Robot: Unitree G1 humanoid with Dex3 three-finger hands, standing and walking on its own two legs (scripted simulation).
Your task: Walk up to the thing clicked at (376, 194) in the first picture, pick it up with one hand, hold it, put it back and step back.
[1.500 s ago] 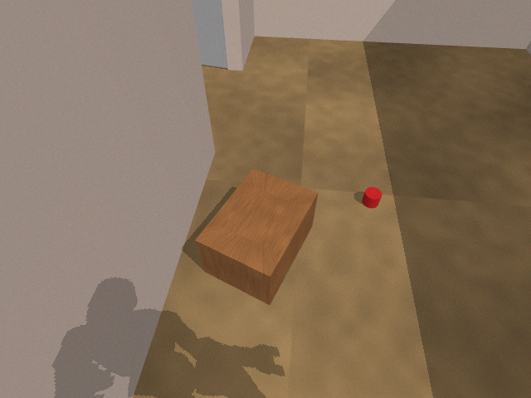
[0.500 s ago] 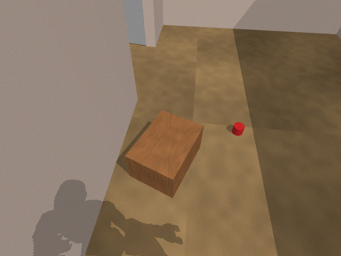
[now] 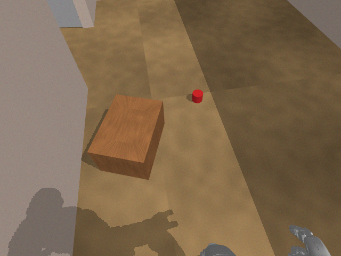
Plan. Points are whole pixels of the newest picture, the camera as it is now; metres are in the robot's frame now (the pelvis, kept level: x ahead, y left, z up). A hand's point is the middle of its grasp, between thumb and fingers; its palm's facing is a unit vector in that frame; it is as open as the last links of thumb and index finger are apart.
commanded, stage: walk up
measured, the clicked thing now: (197, 96) +1.23 -0.19 -0.72
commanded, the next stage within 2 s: stand in 1.92 s
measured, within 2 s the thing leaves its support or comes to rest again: neither
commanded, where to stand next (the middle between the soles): +0.04 +0.01 m, yaw -31 degrees
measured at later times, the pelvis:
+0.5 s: pelvis -0.01 +0.04 -0.01, yaw -16 degrees
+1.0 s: pelvis -0.02 +0.03 +0.00, yaw -27 degrees
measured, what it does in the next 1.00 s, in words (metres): steps on the spot, turning right: right foot, then left foot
